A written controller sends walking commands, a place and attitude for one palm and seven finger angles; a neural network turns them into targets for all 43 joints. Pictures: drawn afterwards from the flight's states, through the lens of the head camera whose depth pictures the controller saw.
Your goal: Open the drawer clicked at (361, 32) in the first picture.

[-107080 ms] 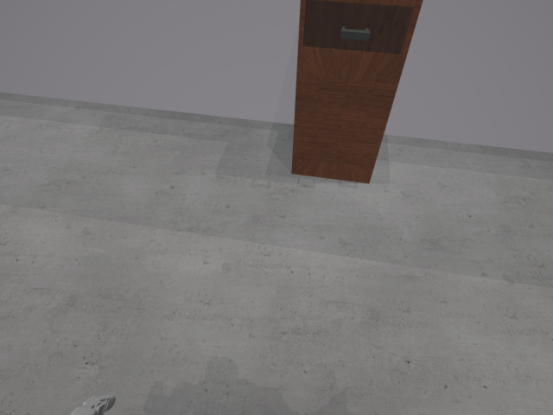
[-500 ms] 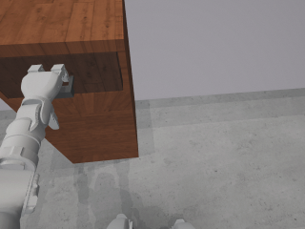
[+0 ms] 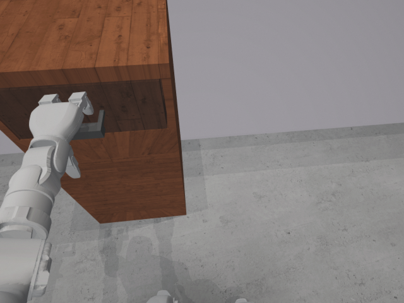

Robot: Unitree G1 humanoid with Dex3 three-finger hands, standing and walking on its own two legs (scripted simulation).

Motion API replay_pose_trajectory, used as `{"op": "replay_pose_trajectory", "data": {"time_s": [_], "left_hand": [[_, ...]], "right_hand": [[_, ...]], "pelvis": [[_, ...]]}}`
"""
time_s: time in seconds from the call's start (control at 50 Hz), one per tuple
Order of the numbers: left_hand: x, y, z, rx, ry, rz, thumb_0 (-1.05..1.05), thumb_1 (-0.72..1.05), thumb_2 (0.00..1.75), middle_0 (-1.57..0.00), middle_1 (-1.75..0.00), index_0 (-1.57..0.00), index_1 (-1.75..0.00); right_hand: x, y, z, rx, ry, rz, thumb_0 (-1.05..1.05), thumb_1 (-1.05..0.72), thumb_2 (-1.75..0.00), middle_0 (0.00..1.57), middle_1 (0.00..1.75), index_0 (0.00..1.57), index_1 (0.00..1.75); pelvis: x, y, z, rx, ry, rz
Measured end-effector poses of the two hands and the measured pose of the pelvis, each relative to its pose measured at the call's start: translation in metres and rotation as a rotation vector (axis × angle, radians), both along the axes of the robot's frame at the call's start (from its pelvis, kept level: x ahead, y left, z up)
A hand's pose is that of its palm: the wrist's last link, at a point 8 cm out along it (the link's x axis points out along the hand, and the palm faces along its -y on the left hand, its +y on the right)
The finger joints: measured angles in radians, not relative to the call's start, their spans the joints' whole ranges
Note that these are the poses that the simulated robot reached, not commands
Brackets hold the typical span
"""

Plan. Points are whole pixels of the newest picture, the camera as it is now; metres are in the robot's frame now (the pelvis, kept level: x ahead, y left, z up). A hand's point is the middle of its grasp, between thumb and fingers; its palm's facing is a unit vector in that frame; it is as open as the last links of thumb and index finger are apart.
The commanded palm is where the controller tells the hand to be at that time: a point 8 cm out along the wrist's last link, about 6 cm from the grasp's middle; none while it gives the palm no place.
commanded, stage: lift the fingers back up to retry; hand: left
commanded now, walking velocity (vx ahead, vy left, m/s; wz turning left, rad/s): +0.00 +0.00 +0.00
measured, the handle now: (81, 123) +0.50 +0.27 +0.03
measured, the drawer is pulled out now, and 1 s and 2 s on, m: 0.00 0.00 0.00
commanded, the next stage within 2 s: re-aim the fingers above the handle in 0.46 s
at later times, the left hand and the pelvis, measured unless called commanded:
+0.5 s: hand (65, 126) +0.44 +0.26 +0.10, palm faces -0.05 -0.03 -1.00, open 13.8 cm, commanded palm +0.42 +0.27 +0.16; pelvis +0.02 -0.01 +0.02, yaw +1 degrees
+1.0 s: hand (71, 123) +0.45 +0.26 +0.09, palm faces -0.08 -0.03 -1.00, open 13.8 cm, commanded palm +0.42 +0.27 +0.15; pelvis +0.01 -0.02 +0.01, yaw +1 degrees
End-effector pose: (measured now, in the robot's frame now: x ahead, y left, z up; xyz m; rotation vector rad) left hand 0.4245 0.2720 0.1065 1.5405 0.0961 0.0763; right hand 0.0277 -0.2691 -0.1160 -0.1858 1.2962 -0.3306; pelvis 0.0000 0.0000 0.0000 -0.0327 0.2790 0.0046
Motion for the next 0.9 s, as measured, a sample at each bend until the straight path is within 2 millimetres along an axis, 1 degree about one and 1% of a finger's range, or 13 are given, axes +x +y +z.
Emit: {"op": "replay_pose_trajectory", "data": {"time_s": [0.1,0.18,0.34,0.4,0.48,0.56,0.66,0.8,0.9], "left_hand": [[0.001,0.005,0.018,0.010,-0.032,0.025,0.00,-0.48,0.30,-0.31,-1.21,-0.32,-1.20],[0.004,0.006,0.031,0.012,-0.017,0.046,0.00,-0.48,0.30,-0.31,-1.20,-0.32,-1.20],[0.004,-0.005,0.050,0.000,0.017,0.003,0.00,-0.48,0.30,-0.32,-1.20,-0.32,-1.20],[0.002,-0.008,0.052,-0.004,0.023,-0.009,0.00,-0.48,0.30,-0.32,-1.20,-0.32,-1.20],[-0.004,-0.009,0.046,-0.005,0.039,-0.008,0.00,-0.48,0.30,-0.32,-1.20,-0.32,-1.20],[-0.012,-0.010,0.040,0.002,0.038,-0.009,0.00,-0.48,0.30,-0.32,-1.20,-0.32,-1.20],[-0.015,-0.012,0.043,0.011,0.005,-0.005,0.00,-0.48,0.30,-0.32,-1.20,-0.32,-1.20],[-0.005,-0.015,0.051,0.030,0.006,0.030,0.00,-0.49,0.30,-0.32,-1.20,-0.32,-1.20],[0.003,-0.020,0.049,0.018,0.050,0.029,0.00,-0.48,0.30,-0.32,-1.20,-0.32,-1.20]], "right_hand": [[0.013,0.002,0.003,0.008,-0.022,0.015,0.00,-0.91,-0.89,0.20,0.30,0.21,0.30],[0.027,0.004,0.007,0.016,-0.051,0.029,0.00,-0.91,-0.89,0.20,0.30,0.21,0.30],[0.053,0.003,0.015,0.022,-0.115,0.050,0.00,-0.91,-0.89,0.20,0.30,0.21,0.30],[0.060,0.001,0.015,0.029,-0.128,0.060,0.00,-0.91,-0.89,0.20,0.30,0.21,0.30],[0.067,-0.001,0.015,0.038,-0.133,0.076,0.00,-0.91,-0.89,0.20,0.30,0.21,0.30],[0.070,-0.005,0.013,0.040,-0.129,0.088,0.00,-0.91,-0.89,0.20,0.30,0.21,0.30],[0.070,-0.010,0.010,0.035,-0.117,0.097,0.00,-0.91,-0.89,0.20,0.30,0.21,0.30],[0.062,-0.017,0.009,0.028,-0.107,0.083,0.01,-0.91,-0.89,0.20,0.30,0.21,0.30],[0.052,-0.022,0.010,0.020,-0.098,0.060,0.01,-0.91,-0.89,0.20,0.30,0.21,0.30]], "pelvis": [[0.005,0.001,0.004,-0.001,-0.018,0.009],[0.009,0.001,0.008,0.002,-0.035,0.013],[0.015,-0.001,0.015,0.010,-0.069,0.012],[0.016,-0.003,0.016,0.015,-0.075,0.011],[0.016,-0.007,0.016,0.019,-0.077,0.012],[0.016,-0.011,0.015,0.020,-0.076,0.018],[0.014,-0.016,0.014,0.020,-0.076,0.030],[0.012,-0.021,0.014,0.022,-0.075,0.031],[0.012,-0.022,0.015,0.025,-0.075,0.021]]}}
